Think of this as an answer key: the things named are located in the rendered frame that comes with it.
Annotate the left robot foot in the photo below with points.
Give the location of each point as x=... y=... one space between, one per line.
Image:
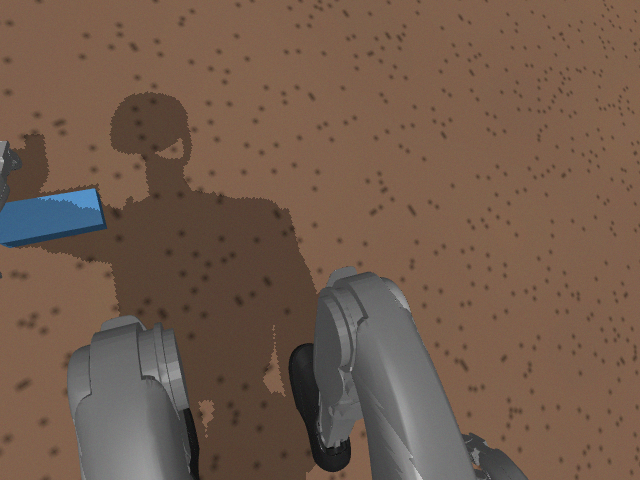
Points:
x=194 y=446

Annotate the small box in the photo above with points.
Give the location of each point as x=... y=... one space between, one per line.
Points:
x=51 y=217

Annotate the right robot hand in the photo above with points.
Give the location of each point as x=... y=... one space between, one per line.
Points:
x=495 y=464

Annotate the left robot hand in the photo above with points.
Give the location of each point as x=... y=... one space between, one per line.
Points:
x=9 y=160

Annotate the right robot foot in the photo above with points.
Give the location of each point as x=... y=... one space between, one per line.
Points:
x=306 y=396

